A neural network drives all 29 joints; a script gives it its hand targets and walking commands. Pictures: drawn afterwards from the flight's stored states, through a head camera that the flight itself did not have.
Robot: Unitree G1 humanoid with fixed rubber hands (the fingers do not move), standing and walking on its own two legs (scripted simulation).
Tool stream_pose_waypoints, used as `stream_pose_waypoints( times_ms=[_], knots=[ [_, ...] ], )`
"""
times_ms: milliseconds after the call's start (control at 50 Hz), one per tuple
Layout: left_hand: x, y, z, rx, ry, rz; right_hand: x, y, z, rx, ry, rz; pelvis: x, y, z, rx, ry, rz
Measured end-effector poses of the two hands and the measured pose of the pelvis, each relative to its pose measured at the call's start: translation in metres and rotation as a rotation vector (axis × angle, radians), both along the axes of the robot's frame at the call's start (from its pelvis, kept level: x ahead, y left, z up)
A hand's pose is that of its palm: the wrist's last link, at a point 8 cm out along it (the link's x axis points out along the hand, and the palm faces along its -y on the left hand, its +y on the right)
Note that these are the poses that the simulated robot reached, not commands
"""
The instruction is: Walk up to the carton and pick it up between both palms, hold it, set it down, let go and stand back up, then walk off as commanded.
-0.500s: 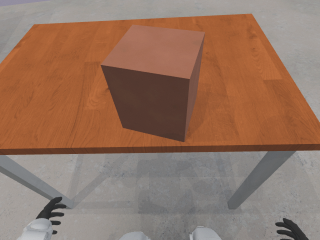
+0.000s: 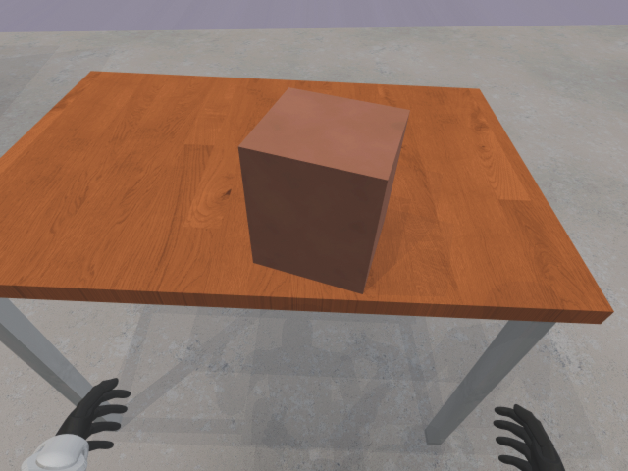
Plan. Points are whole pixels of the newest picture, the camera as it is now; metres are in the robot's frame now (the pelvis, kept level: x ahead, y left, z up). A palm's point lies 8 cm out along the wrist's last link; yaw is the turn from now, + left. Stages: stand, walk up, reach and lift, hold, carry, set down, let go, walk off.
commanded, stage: reach and lift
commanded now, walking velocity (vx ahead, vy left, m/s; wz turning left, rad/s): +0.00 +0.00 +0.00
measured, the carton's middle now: (326, 191) +0.45 +0.02 +0.12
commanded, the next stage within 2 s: none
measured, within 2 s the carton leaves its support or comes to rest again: neither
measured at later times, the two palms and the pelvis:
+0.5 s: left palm (107, 411) +0.16 +0.24 +0.05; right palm (554, 441) +0.15 -0.22 +0.06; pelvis -0.02 -0.04 +0.01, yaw +1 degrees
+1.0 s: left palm (94, 401) +0.16 +0.24 +0.08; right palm (509, 396) +0.19 -0.17 +0.09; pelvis +0.01 -0.03 +0.01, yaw +3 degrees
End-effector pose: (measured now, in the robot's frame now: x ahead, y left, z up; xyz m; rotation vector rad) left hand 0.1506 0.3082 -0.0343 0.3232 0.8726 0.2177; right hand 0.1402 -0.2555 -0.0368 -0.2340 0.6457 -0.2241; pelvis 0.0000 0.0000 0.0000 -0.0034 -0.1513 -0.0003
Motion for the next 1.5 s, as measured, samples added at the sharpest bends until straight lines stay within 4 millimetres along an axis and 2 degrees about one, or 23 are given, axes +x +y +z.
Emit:
stream_pose_waypoints(
  times_ms=[80, 140, 260, 420, 500, 540, 600, 720, 760, 820, 920, 1040, 1140, 1240, 1360, 1500],
  knots=[
    [-0.004, 0.002, 0.013, 0.006, -0.035, -0.024, -0.003, 0.011, 0.010, 0.021, -0.039, 0.002, -0.004, 0.003, 0.001, -0.014, -0.027, -0.006],
    [-0.004, -0.001, 0.025, 0.008, -0.075, -0.045, 0.002, 0.013, 0.022, 0.030, -0.090, -0.001, -0.009, 0.002, 0.002, -0.018, -0.042, -0.008],
    [-0.003, -0.025, 0.043, -0.039, -0.150, -0.102, 0.009, 0.013, 0.048, 0.049, -0.155, 0.003, -0.016, -0.009, 0.002, -0.010, -0.063, -0.007],
    [0.002, -0.056, 0.068, -0.104, -0.247, -0.134, 0.010, 0.017, 0.067, 0.120, -0.170, -0.003, -0.020, -0.029, 0.004, 0.014, -0.072, 0.000],
    [0.011, -0.065, 0.082, -0.189, -0.329, -0.119, 0.013, 0.034, 0.099, 0.169, -0.246, -0.014, -0.020, -0.035, 0.008, 0.038, -0.065, 0.017],
    [0.016, -0.065, 0.088, -0.208, -0.365, -0.116, 0.017, 0.043, 0.106, 0.167, -0.252, -0.013, -0.021, -0.035, 0.008, 0.023, -0.056, 0.035],
    [0.019, -0.060, 0.089, -0.227, -0.390, -0.096, 0.018, 0.054, 0.099, 0.161, -0.181, -0.009, -0.021, -0.033, 0.008, 0.008, -0.050, 0.049],
    [0.002, -0.053, 0.076, -0.226, -0.301, -0.071, 0.025, 0.061, 0.093, 0.183, -0.136, -0.012, -0.013, -0.028, 0.009, 0.003, -0.038, 0.050],
    [-0.004, -0.053, 0.078, -0.211, -0.295, -0.066, 0.030, 0.063, 0.097, 0.193, -0.153, -0.002, -0.009, -0.028, 0.010, 0.002, -0.034, 0.049],
    [-0.006, -0.059, 0.095, -0.196, -0.354, -0.092, 0.036, 0.069, 0.113, 0.211, -0.222, 0.013, -0.004, -0.027, 0.010, 0.001, -0.027, 0.049],
    [0.003, -0.066, 0.112, -0.219, -0.410, -0.139, 0.043, 0.075, 0.126, 0.246, -0.269, -0.012, 0.001, -0.027, 0.010, 0.000, -0.018, 0.049],
    [0.013, -0.065, 0.118, -0.241, -0.415, -0.177, 0.047, 0.083, 0.128, 0.259, -0.244, -0.044, 0.007, -0.024, 0.011, -0.003, -0.006, 0.049],
    [0.024, -0.067, 0.132, -0.249, -0.465, -0.237, 0.050, 0.089, 0.150, 0.265, -0.310, -0.064, 0.012, -0.021, 0.011, -0.007, 0.003, 0.049],
    [0.031, -0.063, 0.132, -0.264, -0.480, -0.250, 0.053, 0.098, 0.156, 0.263, -0.311, -0.054, 0.015, -0.017, 0.012, -0.012, 0.007, 0.049],
    [0.038, -0.062, 0.143, -0.268, -0.537, -0.300, 0.052, 0.107, 0.181, 0.262, -0.388, -0.061, 0.017, -0.012, 0.012, -0.018, 0.011, 0.050],
    [0.052, -0.053, 0.153, -0.263, -0.567, -0.310, 0.050, 0.118, 0.177, 0.248, -0.333, -0.058, 0.018, -0.004, 0.013, -0.025, 0.012, 0.051]
  ],
)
